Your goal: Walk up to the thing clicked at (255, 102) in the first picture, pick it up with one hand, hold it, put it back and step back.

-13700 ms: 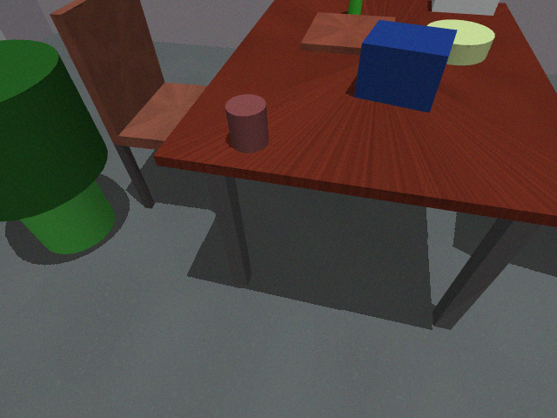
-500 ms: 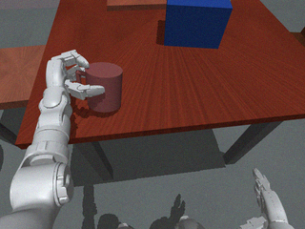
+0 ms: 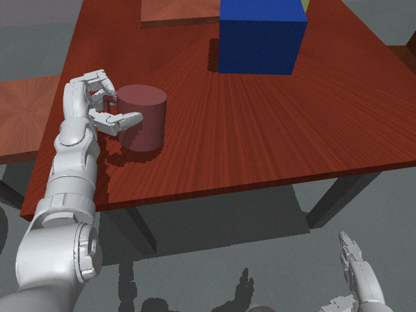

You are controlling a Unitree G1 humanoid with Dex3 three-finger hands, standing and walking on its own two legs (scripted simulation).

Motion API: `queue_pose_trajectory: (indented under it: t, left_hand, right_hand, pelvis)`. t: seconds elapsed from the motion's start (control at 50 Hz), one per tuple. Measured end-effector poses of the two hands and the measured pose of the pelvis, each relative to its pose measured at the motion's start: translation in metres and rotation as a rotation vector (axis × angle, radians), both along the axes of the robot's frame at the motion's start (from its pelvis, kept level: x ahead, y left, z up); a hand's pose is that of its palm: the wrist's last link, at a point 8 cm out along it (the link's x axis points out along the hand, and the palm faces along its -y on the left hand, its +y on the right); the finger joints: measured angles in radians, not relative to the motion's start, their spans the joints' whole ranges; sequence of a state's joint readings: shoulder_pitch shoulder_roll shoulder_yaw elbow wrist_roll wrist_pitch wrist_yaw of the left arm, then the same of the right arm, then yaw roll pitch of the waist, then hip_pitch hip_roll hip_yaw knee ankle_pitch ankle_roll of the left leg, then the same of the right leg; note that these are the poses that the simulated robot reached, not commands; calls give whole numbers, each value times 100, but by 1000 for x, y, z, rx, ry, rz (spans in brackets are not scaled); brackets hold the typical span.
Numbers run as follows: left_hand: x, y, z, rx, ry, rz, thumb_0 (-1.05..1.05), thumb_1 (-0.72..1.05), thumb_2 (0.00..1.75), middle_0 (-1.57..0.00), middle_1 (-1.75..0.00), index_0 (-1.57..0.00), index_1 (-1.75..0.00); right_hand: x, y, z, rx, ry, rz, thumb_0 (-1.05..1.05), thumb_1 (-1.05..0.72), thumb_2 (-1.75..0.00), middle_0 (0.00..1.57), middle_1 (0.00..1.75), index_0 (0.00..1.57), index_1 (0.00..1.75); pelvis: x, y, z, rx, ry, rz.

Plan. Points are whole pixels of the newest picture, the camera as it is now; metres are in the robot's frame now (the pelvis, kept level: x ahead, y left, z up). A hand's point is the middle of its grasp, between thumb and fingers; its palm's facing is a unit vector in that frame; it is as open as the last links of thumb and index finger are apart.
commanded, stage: lift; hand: left
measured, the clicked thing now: (133, 115) +0.50 +0.12 +0.09
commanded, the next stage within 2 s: hold in 1.38 s
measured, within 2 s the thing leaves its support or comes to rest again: neither
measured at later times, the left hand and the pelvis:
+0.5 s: hand (103, 99) +0.46 +0.14 +0.18, palm faces +0.05 -1.00 -0.05, open 7.5 cm; pelvis +0.00 +0.00 +0.01, yaw +0 degrees
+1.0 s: hand (56, 116) +0.35 +0.16 +0.25, palm faces +0.04 -1.00 -0.06, open 7.3 cm; pelvis -0.02 +0.00 +0.02, yaw +2 degrees
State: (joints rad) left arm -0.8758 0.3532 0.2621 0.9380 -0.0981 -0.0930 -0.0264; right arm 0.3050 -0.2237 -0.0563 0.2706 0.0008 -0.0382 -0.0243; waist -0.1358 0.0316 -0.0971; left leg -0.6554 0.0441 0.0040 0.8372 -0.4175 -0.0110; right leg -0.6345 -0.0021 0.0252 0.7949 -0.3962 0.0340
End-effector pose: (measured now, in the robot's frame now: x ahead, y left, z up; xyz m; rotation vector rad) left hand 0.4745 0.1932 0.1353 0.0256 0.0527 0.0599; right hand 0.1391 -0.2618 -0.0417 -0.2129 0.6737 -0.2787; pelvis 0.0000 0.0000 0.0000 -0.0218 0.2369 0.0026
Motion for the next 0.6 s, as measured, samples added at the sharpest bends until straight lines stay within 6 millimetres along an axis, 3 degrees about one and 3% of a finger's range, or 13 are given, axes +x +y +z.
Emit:
queue_pose_trajectory:
  t: [0.34,0.6]
  left_hand:
    - [-18,0,16,7,-18,-18,1,-61,95,-69,-120,-138,-153]
    - [-59,6,63,31,-90,-6,1,-61,95,-69,-121,-140,-156]
  right_hand:
    - [4,2,7,23,-38,13,-1,50,-6,5,5,5,5]
    - [3,6,7,55,-80,16,-1,51,-6,5,5,5,5]
  pelvis:
    - [2,-2,6,3,-38,3]
    - [-1,-2,12,6,-115,12]
